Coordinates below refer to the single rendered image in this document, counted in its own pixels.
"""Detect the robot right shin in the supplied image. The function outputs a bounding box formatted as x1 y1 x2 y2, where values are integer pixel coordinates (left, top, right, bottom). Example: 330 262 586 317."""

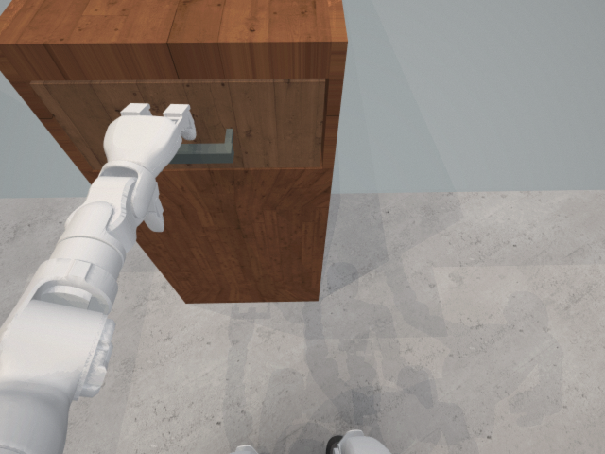
339 430 364 444

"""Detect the robot left upper arm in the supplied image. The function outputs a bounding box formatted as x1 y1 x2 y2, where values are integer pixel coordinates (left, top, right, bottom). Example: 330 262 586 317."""
0 299 116 454

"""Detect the handle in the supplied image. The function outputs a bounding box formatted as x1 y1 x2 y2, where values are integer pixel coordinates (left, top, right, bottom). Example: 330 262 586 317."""
170 129 234 164

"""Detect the left robot hand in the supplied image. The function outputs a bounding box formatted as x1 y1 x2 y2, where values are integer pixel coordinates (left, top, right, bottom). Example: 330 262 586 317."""
103 103 196 232

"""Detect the robot left forearm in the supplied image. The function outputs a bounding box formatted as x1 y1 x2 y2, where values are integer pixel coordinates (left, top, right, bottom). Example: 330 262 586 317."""
0 160 156 356

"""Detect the drawer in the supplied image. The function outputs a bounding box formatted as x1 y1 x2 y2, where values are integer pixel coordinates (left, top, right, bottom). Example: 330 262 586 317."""
29 79 325 170

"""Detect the cabinet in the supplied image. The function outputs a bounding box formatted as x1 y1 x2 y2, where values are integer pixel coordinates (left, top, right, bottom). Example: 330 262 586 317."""
0 0 348 304

